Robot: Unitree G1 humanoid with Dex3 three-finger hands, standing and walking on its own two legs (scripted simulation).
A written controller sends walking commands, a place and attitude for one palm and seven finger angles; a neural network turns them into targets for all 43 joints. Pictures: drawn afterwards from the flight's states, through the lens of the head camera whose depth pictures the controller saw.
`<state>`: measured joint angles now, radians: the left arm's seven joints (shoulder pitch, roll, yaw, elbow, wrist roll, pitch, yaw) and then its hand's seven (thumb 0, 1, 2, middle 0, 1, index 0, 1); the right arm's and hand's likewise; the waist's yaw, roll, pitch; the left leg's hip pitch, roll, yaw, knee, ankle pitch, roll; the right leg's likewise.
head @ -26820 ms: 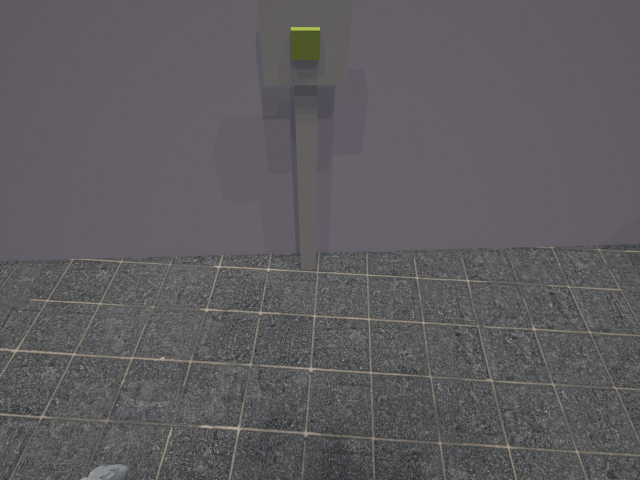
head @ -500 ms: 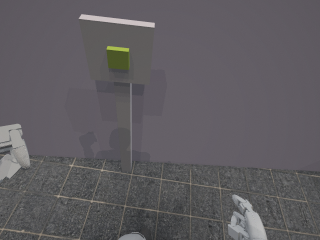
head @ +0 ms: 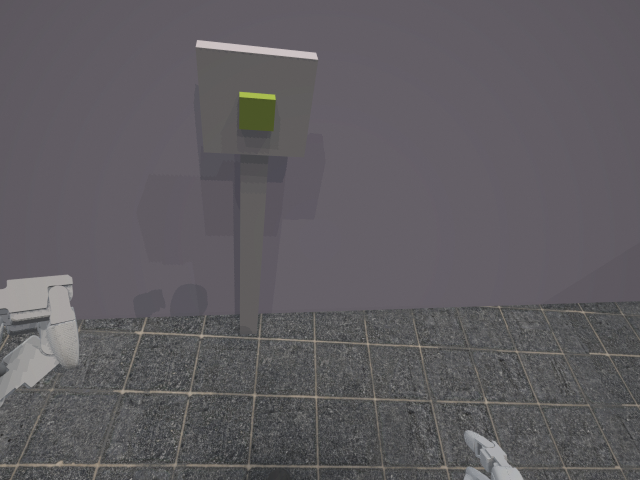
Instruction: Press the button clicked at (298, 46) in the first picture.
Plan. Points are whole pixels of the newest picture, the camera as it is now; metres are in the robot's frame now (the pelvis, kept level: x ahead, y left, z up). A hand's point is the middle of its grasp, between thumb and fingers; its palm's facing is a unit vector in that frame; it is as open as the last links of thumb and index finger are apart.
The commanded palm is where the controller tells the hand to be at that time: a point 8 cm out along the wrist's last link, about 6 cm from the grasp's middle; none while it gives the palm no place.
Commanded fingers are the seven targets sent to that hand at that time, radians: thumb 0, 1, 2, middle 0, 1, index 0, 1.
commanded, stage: stop stepping back and stand still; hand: left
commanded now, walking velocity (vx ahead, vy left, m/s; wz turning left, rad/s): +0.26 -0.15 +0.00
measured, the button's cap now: (256, 111) +0.71 +0.15 +0.10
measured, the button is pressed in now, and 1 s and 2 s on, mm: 0 0 0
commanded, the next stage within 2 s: let the arm hang, fingers relaxed in 0.86 s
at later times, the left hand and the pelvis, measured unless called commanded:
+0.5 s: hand out of the picture +0.04 +0.32 +0.17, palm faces +0.41 -0.76 -0.50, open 3.1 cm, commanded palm -0.01 +0.35 +0.16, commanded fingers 0.00 0.90 0.90 -1.30 -1.50 -1.30 -1.50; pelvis -0.13 +0.07 -0.02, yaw +1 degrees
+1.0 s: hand out of the picture +0.06 +0.33 +0.12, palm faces +0.31 -0.74 -0.60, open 3.1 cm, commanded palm none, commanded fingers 0.00 0.90 0.90 -1.19 -1.38 -1.19 -1.38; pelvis -0.13 +0.08 -0.03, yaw +3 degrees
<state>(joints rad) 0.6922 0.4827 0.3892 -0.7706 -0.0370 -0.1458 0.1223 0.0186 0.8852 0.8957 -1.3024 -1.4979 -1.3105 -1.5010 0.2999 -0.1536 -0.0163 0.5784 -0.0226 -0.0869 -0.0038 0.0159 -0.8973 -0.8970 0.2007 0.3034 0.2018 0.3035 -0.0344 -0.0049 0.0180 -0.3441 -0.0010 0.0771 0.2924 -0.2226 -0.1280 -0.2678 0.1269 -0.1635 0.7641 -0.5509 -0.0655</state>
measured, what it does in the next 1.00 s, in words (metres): walks backwards: right foot, then left foot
